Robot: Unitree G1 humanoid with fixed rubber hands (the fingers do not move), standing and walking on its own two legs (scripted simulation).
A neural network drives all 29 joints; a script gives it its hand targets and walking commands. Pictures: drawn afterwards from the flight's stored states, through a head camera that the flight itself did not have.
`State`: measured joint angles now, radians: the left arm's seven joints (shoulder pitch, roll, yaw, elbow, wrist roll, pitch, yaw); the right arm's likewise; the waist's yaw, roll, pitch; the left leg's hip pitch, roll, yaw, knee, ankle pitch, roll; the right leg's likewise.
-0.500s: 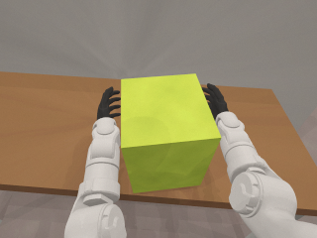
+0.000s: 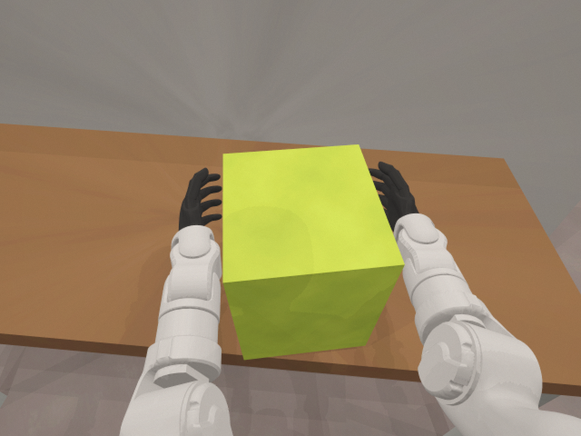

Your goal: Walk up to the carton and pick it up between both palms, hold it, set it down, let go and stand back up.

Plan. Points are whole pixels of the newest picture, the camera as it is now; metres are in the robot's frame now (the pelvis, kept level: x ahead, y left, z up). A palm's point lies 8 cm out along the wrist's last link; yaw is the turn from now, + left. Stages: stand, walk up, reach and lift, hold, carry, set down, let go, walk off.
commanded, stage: set down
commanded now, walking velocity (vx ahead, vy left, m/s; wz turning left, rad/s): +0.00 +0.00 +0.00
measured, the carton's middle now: (299, 256) +0.39 +0.05 +0.04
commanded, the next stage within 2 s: none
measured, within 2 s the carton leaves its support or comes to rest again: rests again in 1.10 s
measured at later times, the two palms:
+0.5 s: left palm (197, 234) +0.36 +0.19 +0.09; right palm (398, 223) +0.43 -0.10 +0.09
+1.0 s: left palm (196, 235) +0.36 +0.19 +0.09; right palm (397, 226) +0.43 -0.10 +0.09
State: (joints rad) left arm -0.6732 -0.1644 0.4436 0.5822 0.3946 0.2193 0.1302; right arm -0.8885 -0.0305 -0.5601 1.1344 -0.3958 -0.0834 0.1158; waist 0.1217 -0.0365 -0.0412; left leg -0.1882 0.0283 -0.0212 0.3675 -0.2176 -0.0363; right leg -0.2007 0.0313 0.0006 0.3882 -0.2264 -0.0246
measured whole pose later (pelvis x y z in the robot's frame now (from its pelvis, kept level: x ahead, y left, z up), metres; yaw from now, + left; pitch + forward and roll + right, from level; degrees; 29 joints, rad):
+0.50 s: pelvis +0.00 +0.00 +0.00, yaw +0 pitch +3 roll +0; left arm -0.64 -0.17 0.44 0.59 0.40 0.16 0.13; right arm -0.85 -0.02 -0.56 1.13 -0.40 -0.13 0.12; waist 0.12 -0.04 -0.03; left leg -0.19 0.03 -0.02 0.37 -0.22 -0.04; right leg -0.21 0.03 0.00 0.39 -0.23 -0.02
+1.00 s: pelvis +0.00 +0.00 +0.00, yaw +0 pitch +3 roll +0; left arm -0.64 -0.17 0.44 0.62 0.37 0.12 0.17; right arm -0.84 -0.03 -0.48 1.14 -0.21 -0.13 0.08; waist 0.12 -0.04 -0.03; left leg -0.20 0.03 -0.02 0.37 -0.22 -0.04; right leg -0.21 0.03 0.00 0.39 -0.23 -0.03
